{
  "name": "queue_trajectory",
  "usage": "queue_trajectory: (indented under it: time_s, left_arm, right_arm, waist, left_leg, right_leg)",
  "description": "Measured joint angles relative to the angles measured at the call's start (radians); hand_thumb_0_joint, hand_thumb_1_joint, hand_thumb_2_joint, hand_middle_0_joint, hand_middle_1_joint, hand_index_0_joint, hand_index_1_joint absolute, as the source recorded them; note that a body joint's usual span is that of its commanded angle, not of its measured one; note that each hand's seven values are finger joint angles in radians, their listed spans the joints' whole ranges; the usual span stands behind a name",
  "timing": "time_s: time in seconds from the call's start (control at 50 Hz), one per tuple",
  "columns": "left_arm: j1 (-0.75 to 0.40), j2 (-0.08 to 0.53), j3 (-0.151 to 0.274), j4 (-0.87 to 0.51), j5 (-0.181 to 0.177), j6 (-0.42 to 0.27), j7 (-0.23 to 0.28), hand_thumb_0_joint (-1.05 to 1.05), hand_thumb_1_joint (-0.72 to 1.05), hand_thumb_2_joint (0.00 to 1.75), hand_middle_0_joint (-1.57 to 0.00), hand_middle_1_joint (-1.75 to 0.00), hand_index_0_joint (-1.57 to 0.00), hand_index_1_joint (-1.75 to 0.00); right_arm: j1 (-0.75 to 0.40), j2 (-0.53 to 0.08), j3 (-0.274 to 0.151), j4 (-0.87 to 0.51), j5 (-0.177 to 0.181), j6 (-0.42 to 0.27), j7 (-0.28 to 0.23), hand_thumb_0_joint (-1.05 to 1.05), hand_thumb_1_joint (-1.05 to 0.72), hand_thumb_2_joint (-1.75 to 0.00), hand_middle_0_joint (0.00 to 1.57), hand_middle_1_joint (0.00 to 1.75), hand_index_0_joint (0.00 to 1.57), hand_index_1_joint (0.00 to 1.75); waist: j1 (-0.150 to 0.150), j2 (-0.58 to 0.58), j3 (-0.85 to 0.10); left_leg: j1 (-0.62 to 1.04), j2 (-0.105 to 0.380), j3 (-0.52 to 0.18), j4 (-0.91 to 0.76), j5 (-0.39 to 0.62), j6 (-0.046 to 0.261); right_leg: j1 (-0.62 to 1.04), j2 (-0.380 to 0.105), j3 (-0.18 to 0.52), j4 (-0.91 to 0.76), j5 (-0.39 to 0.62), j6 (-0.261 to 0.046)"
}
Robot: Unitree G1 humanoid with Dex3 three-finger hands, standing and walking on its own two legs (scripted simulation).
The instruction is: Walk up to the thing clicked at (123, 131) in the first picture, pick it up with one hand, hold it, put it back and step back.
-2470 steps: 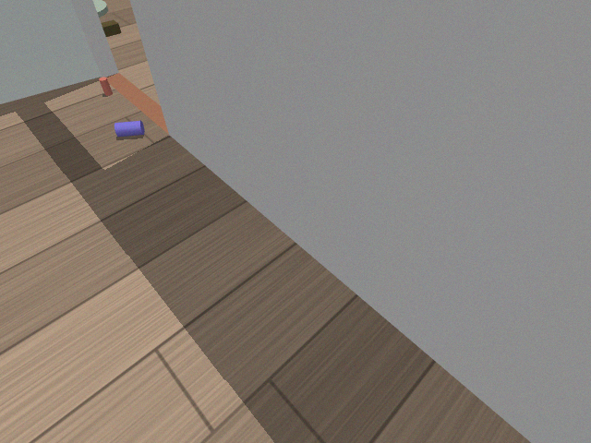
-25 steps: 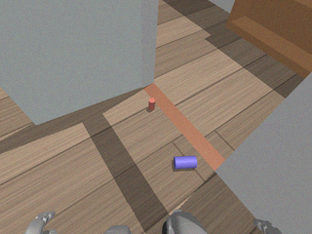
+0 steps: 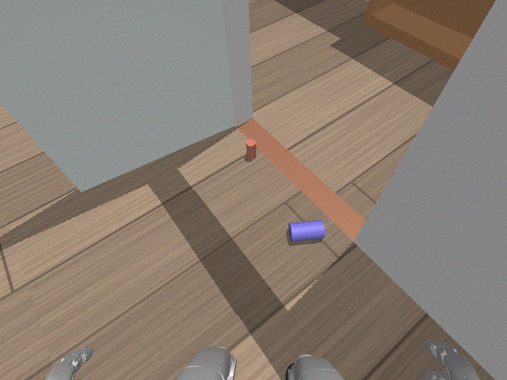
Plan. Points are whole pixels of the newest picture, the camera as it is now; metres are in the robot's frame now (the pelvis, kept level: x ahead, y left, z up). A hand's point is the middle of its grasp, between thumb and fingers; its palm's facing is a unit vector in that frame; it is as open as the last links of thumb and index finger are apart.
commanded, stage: step back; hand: right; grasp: from above
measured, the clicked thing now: (306, 230) +0.68 -0.21 -0.72
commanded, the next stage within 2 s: stand in 1.98 s
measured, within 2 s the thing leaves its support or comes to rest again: neither
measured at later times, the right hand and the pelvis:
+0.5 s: hand out of the picture -0.04 -0.25 -0.15, palm faces +0.03 +0.92 -0.40, open 7.4 cm; pelvis -0.17 +0.02 -0.01, yaw -2 degrees
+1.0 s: hand out of the picture -0.28 -0.20 -0.13, palm faces +0.02 +0.90 -0.44, open 7.4 cm; pelvis -0.33 +0.08 +0.00, yaw -2 degrees
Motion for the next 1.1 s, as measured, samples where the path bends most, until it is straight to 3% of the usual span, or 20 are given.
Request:
queue_trajectory:
  time_s: [0.08,0.12,0.16,0.22,0.26,0.3,0.38,0.42,0.46,0.52,0.56,0.62,0.7,0.76,0.8,0.82,0.86,0.92,1.0,1.1]
  left_arm:
    - [-0.029,0.015,0.003,-0.033,0.002,0.000,0.000,0.00,0.90,0.90,-0.21,-0.30,-0.21,-0.30]
    - [-0.040,0.029,0.004,-0.041,-0.002,0.007,-0.002,0.00,0.90,0.90,-0.21,-0.30,-0.21,-0.30]
    - [-0.051,0.054,0.013,-0.034,-0.011,0.019,-0.002,0.00,0.90,0.90,-0.21,-0.30,-0.21,-0.30]
    - [-0.032,0.055,0.024,-0.002,-0.024,0.041,0.007,0.00,0.90,0.90,-0.20,-0.30,-0.21,-0.30]
    - [-0.007,0.061,0.024,0.008,-0.032,0.040,0.007,0.00,0.90,0.90,-0.20,-0.30,-0.21,-0.30]
    - [0.020,0.063,0.022,0.012,-0.033,0.032,0.008,0.00,0.90,0.90,-0.20,-0.30,-0.21,-0.30]
    - [0.059,0.054,0.015,0.025,-0.025,0.027,0.004,0.00,0.90,0.90,-0.20,-0.30,-0.21,-0.30]
    - [0.072,0.046,0.015,0.032,-0.019,0.022,0.001,0.01,0.90,0.90,-0.20,-0.30,-0.21,-0.30]
    - [0.065,0.021,0.017,0.049,-0.008,0.017,0.000,0.01,0.90,0.90,-0.20,-0.30,-0.21,-0.30]
    - [0.054,0.005,0.004,0.052,-0.001,0.016,-0.016,0.01,0.90,0.90,-0.20,-0.30,-0.21,-0.30]
    - [0.047,-0.004,-0.005,0.051,0.002,0.012,-0.012,0.01,0.90,0.90,-0.20,-0.30,-0.21,-0.30]
    - [0.024,-0.005,-0.006,0.039,0.007,0.013,-0.007,0.01,0.90,0.90,-0.21,-0.30,-0.21,-0.30]
    - [-0.018,0.008,0.002,0.003,0.009,0.010,-0.003,0.01,0.90,0.90,-0.21,-0.30,-0.21,-0.30]
    - [-0.046,0.029,0.003,-0.018,0.002,0.018,-0.004,0.00,0.90,0.90,-0.21,-0.30,-0.21,-0.30]
    - [-0.067,0.056,0.009,-0.014,-0.006,0.029,-0.004,0.00,0.90,0.90,-0.21,-0.30,-0.21,-0.30]
    - [-0.066,0.061,0.015,-0.005,-0.011,0.035,0.000,0.00,0.90,0.90,-0.20,-0.30,-0.21,-0.30]
    - [-0.048,0.052,0.021,0.013,-0.016,0.050,0.008,0.00,0.90,0.90,-0.20,-0.30,-0.21,-0.30]
    - [-0.016,0.057,0.019,0.025,-0.023,0.047,0.007,0.00,0.90,0.90,-0.20,-0.30,-0.21,-0.30]
    - [0.035,0.060,0.017,0.050,-0.016,0.036,0.000,0.00,0.90,0.90,-0.20,-0.30,-0.21,-0.30]
    - [0.078,0.041,0.018,0.112,-0.004,0.028,-0.017,0.01,0.90,0.90,-0.20,-0.30,-0.21,-0.30]
  right_arm:
    - [0.023,-0.005,-0.001,0.015,-0.003,-0.003,0.006,0.00,-0.91,-0.90,0.20,0.30,0.20,0.30]
    - [0.032,-0.005,-0.001,0.028,-0.005,-0.013,0.010,0.00,-0.91,-0.90,0.20,0.30,0.20,0.30]
    - [0.029,0.021,0.000,0.051,-0.016,-0.022,0.012,0.00,-0.91,-0.90,0.20,0.30,0.20,0.30]
    - [0.055,0.039,0.015,0.047,-0.023,-0.020,0.022,0.00,-0.91,-0.90,0.20,0.30,0.20,0.30]
    - [0.063,0.052,0.021,0.048,-0.025,-0.017,0.017,0.01,-0.90,-0.90,0.21,0.30,0.20,0.30]
    - [0.058,0.055,0.022,0.043,-0.029,-0.013,0.012,0.01,-0.90,-0.90,0.21,0.30,0.21,0.30]
    - [0.024,0.043,0.022,0.005,-0.032,-0.017,-0.001,0.01,-0.90,-0.90,0.21,0.30,0.21,0.30]
    - [-0.001,0.030,0.023,-0.017,-0.024,-0.015,-0.003,0.01,-0.90,-0.90,0.21,0.30,0.21,0.30]
    - [-0.036,0.010,0.021,-0.026,-0.015,-0.008,-0.004,0.01,-0.90,-0.90,0.21,0.30,0.21,0.30]
    - [-0.056,0.011,0.017,-0.008,-0.006,0.008,-0.009,0.00,-0.90,-0.90,0.21,0.30,0.20,0.30]
    - [-0.056,0.007,0.016,0.001,0.003,0.012,-0.009,0.00,-0.90,-0.90,0.20,0.30,0.20,0.30]
    - [-0.036,0.003,0.011,0.007,0.005,0.005,-0.003,0.00,-0.90,-0.90,0.20,0.30,0.20,0.30]
    - [-0.001,0.001,0.010,0.025,-0.002,0.003,0.005,0.00,-0.90,-0.90,0.20,0.30,0.20,0.30]
    - [0.016,0.001,0.013,0.049,-0.006,-0.007,0.008,0.00,-0.90,-0.90,0.20,0.30,0.20,0.30]
    - [0.015,0.024,0.013,0.075,-0.014,-0.016,0.008,0.00,-0.91,-0.90,0.20,0.30,0.20,0.30]
    - [0.020,0.034,0.017,0.080,-0.020,-0.014,0.012,0.00,-0.91,-0.90,0.20,0.30,0.20,0.30]
    - [0.046,0.039,0.024,0.078,-0.026,-0.013,0.017,0.00,-0.90,-0.90,0.20,0.30,0.20,0.30]
    - [0.069,0.050,0.031,0.084,-0.031,-0.018,0.009,0.00,-0.90,-0.90,0.21,0.30,0.21,0.30]
    - [0.068,0.048,0.027,0.074,-0.039,-0.038,0.005,0.01,-0.90,-0.90,0.21,0.30,0.21,0.30]
    - [0.052,0.025,0.022,0.062,-0.033,-0.056,0.010,0.01,-0.90,-0.90,0.21,0.30,0.21,0.30]
  waist:
    - [-0.007,-0.013,0.007]
    - [-0.010,-0.023,0.003]
    - [0.002,-0.082,0.014]
    - [-0.016,-0.066,-0.008]
    - [-0.021,-0.058,-0.019]
    - [-0.018,-0.052,-0.025]
    - [-0.008,-0.045,-0.017]
    - [0.001,-0.038,-0.008]
    - [-0.005,0.010,0.021]
    - [0.005,0.003,0.027]
    - [0.009,0.001,0.017]
    - [0.002,-0.004,0.002]
    - [-0.006,-0.013,-0.005]
    - [-0.016,-0.026,-0.010]
    - [-0.009,-0.083,0.004]
    - [-0.003,-0.098,0.002]
    - [-0.027,-0.067,-0.019]
    - [-0.033,-0.051,-0.036]
    - [-0.031,-0.062,-0.046]
    - [-0.028,-0.061,-0.065]
  left_leg:
    - [0.102,0.059,0.039,-0.240,0.019,-0.004]
    - [0.175,0.085,0.071,-0.433,0.102,0.008]
    - [0.197,0.057,0.110,-0.492,0.135,0.006]
    - [0.154,0.088,0.098,-0.459,0.149,0.016]
    - [0.145,0.111,0.091,-0.482,0.179,0.016]
    - [0.129,0.126,0.094,-0.498,0.206,0.015]
    - [0.085,0.140,0.123,-0.496,0.242,0.006]
    - [0.052,0.148,0.142,-0.461,0.243,0.000]
    - [0.018,0.176,0.126,-0.409,0.238,0.003]
    - [-0.034,0.086,0.056,-0.219,0.028,0.024]
    - [-0.062,0.024,0.012,-0.054,-0.005,0.034]
    - [-0.044,0.001,0.009,0.036,0.004,0.025]
    - [0.074,0.038,0.036,-0.143,-0.005,0.001]
    - [0.184,0.076,0.081,-0.407,0.054,0.011]
    - [0.220,0.049,0.122,-0.499,0.115,0.024]
    - [0.210,0.046,0.138,-0.488,0.119,0.029]
    - [0.176,0.077,0.120,-0.465,0.127,0.039]
    - [0.158,0.112,0.114,-0.496,0.171,0.037]
    - [0.132,0.124,0.143,-0.511,0.205,0.039]
    - [0.097,0.145,0.198,-0.473,0.206,0.034]
  right_leg:
    - [-0.056,-0.028,-0.018,0.032,0.024,0.016]
    - [-0.096,-0.040,-0.020,0.069,0.027,0.033]
    - [-0.132,-0.062,0.025,0.114,0.020,0.036]
    - [-0.188,0.048,0.094,0.324,-0.209,0.031]
    - [-0.202,0.108,0.112,0.464,-0.231,0.027]
    - [-0.184,0.128,0.103,0.512,-0.235,0.029]
    - [-0.059,0.094,0.057,0.328,-0.253,0.031]
    - [0.026,0.070,0.025,0.141,-0.184,0.025]
    - [0.059,0.092,-0.003,0.058,-0.096,0.009]
    - [0.026,0.068,0.006,0.075,-0.077,-0.004]
    - [0.013,0.048,0.014,0.046,-0.041,-0.002]
    - [-0.012,0.020,0.009,0.010,0.007,0.002]
    - [-0.059,-0.011,-0.006,0.000,0.054,0.011]
    - [-0.111,-0.034,-0.014,0.028,0.077,0.034]
    - [-0.145,-0.065,0.021,0.063,0.085,0.040]
    - [-0.163,-0.047,0.058,0.095,0.004,0.033]
    - [-0.202,0.038,0.097,0.258,-0.177,0.037]
    - [-0.216,0.120,0.124,0.465,-0.213,0.032]
    - [-0.124,0.108,0.095,0.443,-0.228,0.044]
    - [0.076,0.048,0.024,0.084,-0.252,0.032]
